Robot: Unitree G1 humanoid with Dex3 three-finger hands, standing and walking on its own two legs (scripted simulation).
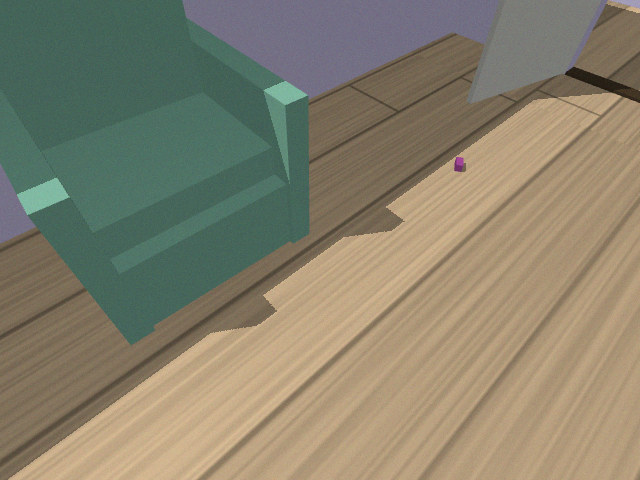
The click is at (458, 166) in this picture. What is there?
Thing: small brick
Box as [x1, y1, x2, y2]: [454, 157, 462, 171]
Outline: 456,157 454,170 460,171 462,167 462,158
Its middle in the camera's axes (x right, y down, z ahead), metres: +0.69 -0.36 +1.95
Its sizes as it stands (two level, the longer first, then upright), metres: 0.066 0.034 0.038
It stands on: the floor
